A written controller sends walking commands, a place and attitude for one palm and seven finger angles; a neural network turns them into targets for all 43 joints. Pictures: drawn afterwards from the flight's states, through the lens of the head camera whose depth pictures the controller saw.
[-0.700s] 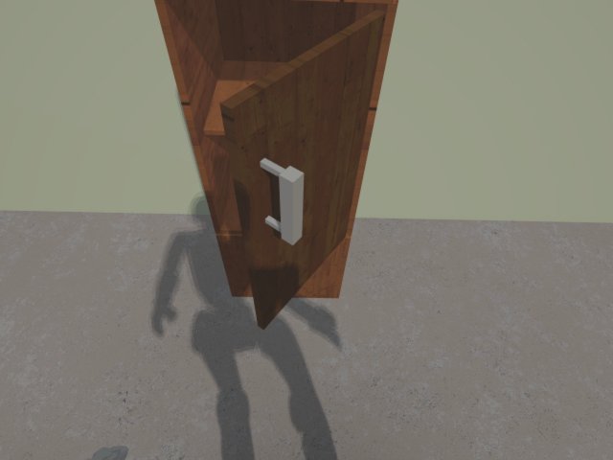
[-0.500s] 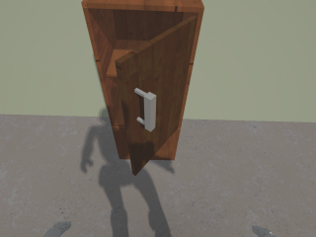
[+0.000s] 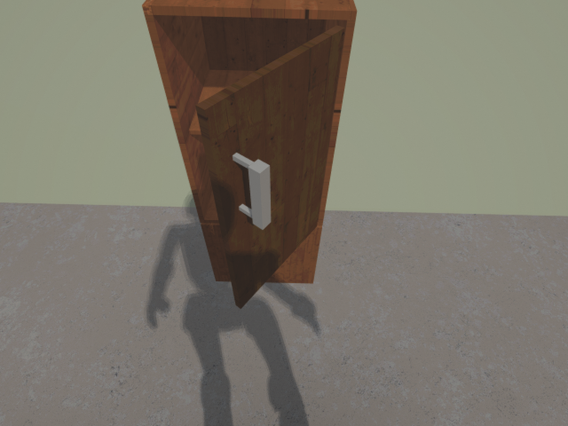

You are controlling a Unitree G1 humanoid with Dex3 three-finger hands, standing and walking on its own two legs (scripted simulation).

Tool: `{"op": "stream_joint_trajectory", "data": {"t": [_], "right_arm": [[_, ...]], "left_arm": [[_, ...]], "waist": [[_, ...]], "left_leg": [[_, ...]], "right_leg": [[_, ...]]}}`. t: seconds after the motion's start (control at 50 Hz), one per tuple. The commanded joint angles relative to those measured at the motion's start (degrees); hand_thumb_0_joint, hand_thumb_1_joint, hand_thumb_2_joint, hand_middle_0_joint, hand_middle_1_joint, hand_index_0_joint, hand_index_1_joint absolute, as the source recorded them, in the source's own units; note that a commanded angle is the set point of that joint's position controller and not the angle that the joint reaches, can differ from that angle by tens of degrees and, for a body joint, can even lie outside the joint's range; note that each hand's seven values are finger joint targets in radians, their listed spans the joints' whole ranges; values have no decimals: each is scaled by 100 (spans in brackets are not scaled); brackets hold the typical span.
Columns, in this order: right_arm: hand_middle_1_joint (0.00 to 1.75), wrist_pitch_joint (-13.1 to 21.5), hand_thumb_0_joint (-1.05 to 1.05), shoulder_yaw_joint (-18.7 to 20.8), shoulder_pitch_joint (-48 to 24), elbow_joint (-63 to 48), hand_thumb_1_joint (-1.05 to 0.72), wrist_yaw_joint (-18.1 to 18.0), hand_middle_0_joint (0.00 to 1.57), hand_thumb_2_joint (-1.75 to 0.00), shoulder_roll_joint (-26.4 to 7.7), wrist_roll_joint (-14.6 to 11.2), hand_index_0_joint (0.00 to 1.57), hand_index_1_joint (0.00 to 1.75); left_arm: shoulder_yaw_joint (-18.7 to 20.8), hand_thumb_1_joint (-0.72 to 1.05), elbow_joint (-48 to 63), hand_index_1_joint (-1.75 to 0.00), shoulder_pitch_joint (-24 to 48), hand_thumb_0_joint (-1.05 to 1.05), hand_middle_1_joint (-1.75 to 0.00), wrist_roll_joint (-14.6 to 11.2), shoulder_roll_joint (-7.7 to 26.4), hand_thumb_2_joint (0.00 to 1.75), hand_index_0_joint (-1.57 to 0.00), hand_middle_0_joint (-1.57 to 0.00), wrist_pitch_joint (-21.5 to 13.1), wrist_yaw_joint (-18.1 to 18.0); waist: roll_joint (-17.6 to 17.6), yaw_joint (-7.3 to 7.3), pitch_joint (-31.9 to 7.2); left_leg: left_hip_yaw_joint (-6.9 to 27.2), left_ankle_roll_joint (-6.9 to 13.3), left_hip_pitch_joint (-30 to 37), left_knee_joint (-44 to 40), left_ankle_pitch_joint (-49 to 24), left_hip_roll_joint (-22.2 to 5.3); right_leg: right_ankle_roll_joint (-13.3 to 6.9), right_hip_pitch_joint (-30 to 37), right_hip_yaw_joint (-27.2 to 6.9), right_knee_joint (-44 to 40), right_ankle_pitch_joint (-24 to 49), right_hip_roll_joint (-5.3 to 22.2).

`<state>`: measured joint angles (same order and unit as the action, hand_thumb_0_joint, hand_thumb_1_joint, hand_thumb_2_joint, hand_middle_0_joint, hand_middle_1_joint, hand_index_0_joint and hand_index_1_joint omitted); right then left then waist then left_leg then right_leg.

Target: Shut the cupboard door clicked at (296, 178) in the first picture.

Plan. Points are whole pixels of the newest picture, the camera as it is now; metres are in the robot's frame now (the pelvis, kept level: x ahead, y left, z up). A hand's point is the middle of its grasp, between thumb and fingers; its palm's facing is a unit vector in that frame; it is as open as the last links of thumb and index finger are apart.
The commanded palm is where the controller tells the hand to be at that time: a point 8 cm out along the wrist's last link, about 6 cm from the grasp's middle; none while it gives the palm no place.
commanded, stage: stand and wait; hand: left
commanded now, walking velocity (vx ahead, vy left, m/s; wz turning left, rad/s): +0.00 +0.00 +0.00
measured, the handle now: (251, 191) +0.47 +0.09 +0.05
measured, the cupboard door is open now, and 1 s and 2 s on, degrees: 53 53 53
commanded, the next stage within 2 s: look at it before walking up in 0.56 s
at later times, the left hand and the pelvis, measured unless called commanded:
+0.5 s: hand out of the picture +0.05 +0.22 -0.16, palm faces -0.03 -0.95 -0.30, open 7.4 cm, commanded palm none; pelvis -0.02 -0.01 +0.00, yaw +0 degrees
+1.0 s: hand out of the picture +0.04 +0.22 -0.16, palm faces -0.03 -0.95 -0.31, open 7.4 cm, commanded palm none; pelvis -0.02 -0.01 +0.00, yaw +0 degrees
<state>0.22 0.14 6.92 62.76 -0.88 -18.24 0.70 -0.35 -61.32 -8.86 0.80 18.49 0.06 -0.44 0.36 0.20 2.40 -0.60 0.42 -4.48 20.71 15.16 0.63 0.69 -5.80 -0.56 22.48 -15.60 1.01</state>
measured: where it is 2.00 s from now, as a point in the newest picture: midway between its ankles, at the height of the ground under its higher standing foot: outside the picture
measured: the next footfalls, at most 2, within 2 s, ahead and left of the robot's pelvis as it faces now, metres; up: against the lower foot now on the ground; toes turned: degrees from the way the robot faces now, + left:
none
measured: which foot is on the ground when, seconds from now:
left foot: down 0.00-1.00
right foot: down 0.00-1.00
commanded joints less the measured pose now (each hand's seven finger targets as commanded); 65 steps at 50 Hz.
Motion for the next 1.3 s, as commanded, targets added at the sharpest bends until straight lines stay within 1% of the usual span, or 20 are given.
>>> {"op": "stream_joint_trajectory", "data": {"t": [0.0, 0.14, 0.18, 0.26, 0.28, 0.3, 0.36, 0.42, 0.52, 0.62, 0.7, 0.86, 0.88, 0.98, 1.0, 1.04, 1.08, 1.24, 1.26, 1.28], "right_arm": [[30, 149, 0, 191, -289, -301, -90, -53, 20, -90, -1053, -2, 20, 30], [30, 155, 0, 161, -224, -187, -90, -46, 20, -90, -1011, 5, 20, 30], [30, 156, 0, 159, -184, -168, -90, -43, 20, -90, -973, -4, 20, 30], [30, 159, 0, 163, -198, -137, -90, -43, 20, -90, -976, 8, 20, 30], [30, 156, 0, 155, -146, -126, -90, -40, 20, -90, -949, 1, 20, 30], [30, 160, 0, 156, -164, -119, -90, -40, 20, -90, -951, 10, 20, 30], [30, 168, 0, 159, -147, -106, -90, -42, 20, -90, -954, 13, 20, 30], [30, 164, 0, 151, -129, -95, -90, -40, 20, -90, -929, 10, 20, 30], [30, 169, 0, 147, -104, -81, -90, -38, 20, -90, -941, 8, 20, 30], [30, 183, 0, 151, -68, -69, -90, -44, 20, -90, -949, 10, 20, 30], [30, 178, 0, 154, -100, -64, -90, -44, 20, -90, -949, 0, 20, 30], [30, 182, 0, 154, -99, -68, -90, -47, 20, -90, -997, 4, 20, 30], [30, 180, 0, 153, -100, -72, -90, -48, 20, -90, -981, -3, 20, 30], [30, 196, 0, 155, -143, -87, -90, -52, 20, -90, -1025, -6, 20, 30], [30, 196, 0, 162, -136, -90, -90, -52, 20, -90, -1033, 2, 20, 30], [30, 201, 0, 155, -179, -94, -90, -52, 20, -90, -1062, 3, 20, 30], [30, 193, 0, 158, -162, -100, -90, -50, 20, -90, -1042, -8, 20, 30], [30, 197, 0, 165, -214, -123, -90, -58, 20, -90, -1127, 11, 20, 30], [30, 180, 0, 159, -141, -123, -90, -70, 20, -90, -974, 19, 20, 30], [30, 141, 0, 114, 41, -105, -90, -83, 20, -90, -676, 16, 20, 30]], "left_arm": [[247, 90, 306, -30, 232, 0, -30, -22, 1060, 90, -20, -20, -134, -72], [240, 90, 227, -30, 226, 0, -30, -26, 1016, 90, -20, -20, -145, -60], [244, 90, 211, -30, 208, 0, -30, -18, 999, 90, -20, -20, -151, -60], [235, 90, 186, -30, 210, 0, -30, -19, 984, 90, -20, -20, -159, -52], [238, 90, 197, -30, 192, 0, -30, -16, 983, 90, -20, -20, -162, -54], [239, 90, 184, -30, 197, 0, -30, -18, 963, 90, -20, -20, -157, -54], [240, 90, 176, -30, 179, 0, -30, -17, 958, 90, -20, -20, -166, -51], [241, 90, 167, -30, 183, 0, -30, -15, 947, 90, -20, -20, -159, -49], [238, 90, 161, -30, 157, 0, -30, -13, 951, 90, -20, -20, -163, -44], [254, 90, 151, -30, 137, 0, -30, -12, 932, 90, -20, -20, -170, -49], [250, 90, 131, -30, 135, 0, -30, -10, 953, 90, -20, -20, -173, -50], [253, 90, 137, -30, 133, 0, -30, -12, 982, 90, -20, -20, -177, -47], [263, 90, 133, -30, 126, 0, -30, -8, 981, 90, -20, -20, -181, -46], [268, 90, 135, -30, 123, 0, -30, -7, 1020, 90, -20, -20, -184, -46], [276, 90, 136, -30, 177, 0, -30, -6, 1033, 90, -20, -20, -186, -47], [269, 90, 133, -30, 169, 0, -30, -9, 1044, 90, -20, -20, -183, -45], [280, 90, 144, -30, 165, 0, -30, -1, 1055, 90, -20, -20, -190, -44], [278, 90, 168, -30, 237, 0, -30, -8, 1101, 90, -20, -20, -178, -31], [281, 90, 183, -30, 201, 0, -30, -6, 961, 90, -20, -20, -138, -35], [256, 90, 177, -30, 48, 0, -30, -12, 714, 90, -20, -20, -76, -51]], "waist": [[42, 18, -462], [18, 18, -360], [79, 19, -385], [29, 13, -256], [73, 11, -316], [2, 8, -294], [-7, 4, -345], [32, 10, -240], [-31, 7, -301], [-8, 4, -435], [38, 8, -329], [-15, 3, -381], [38, 17, -367], [-24, 27, -444], [-4, 2, -444], [-75, 23, -414], [47, 19, -403], [-21, 2, -381], [-17, -3, -382], [17, -7, -479]], "left_leg": [[386, 110, 53, -243, -1726, -722], [420, 81, -53, -355, -1416, -713], [404, 83, -66, -357, -1336, -727], [414, 61, -105, -384, -1245, -713], [405, 62, -108, -383, -1204, -724], [409, 59, -115, -398, -1203, -720], [405, 53, -91, -399, -1218, -728], [413, 50, -165, -421, -1114, -725], [422, 49, -165, -407, -1113, -729], [425, 53, -97, -382, -1305, -746], [428, 56, -134, -402, -1246, -750], [436, 53, -90, -409, -1324, -755], [423, 62, -105, -408, -1306, -763], [416, 69, -32, -396, -1511, -781], [425, 53, -47, -410, -1521, -777], [428, 56, -33, -422, -1552, -777], [429, 61, -54, -421, -1482, -783], [402, 44, 33, -428, -1566, -797], [310, 20, 70, -313, -1685, -821], [194, -13, 97, -164, -1779, -842]], "right_leg": [[-206, 91, -401, -252, 1964, 636], [-207, 13, -466, -386, 1652, 619], [-201, 15, -462, -423, 1574, 616], [-211, -126, -522, -471, 1476, 605], [-205, -86, -504, -482, 1428, 596], [-209, -115, -522, -473, 1406, 604], [-213, -116, -539, -483, 1420, 593], [-204, -187, -535, -508, 1267, 580], [-201, -173, -541, -513, 1240, 574], [-206, -91, -517, -455, 1442, 570], [-204, -133, -517, -485, 1426, 577], [-203, -86, -511, -490, 1497, 573], [-200, -87, -494, -504, 1492, 570], [-198, -16, -475, -483, 1679, 584], [-204, -7, -481, -461, 1709, 592], [-194, -13, -470, -473, 1704, 592], [-191, 0, -464, -515, 1684, 589], [-208, -72, -524, -495, 1798, 576], [-205, -139, -554, -392, 2005, 570], [-185, -149, -553, -264, 2210, 557]]}}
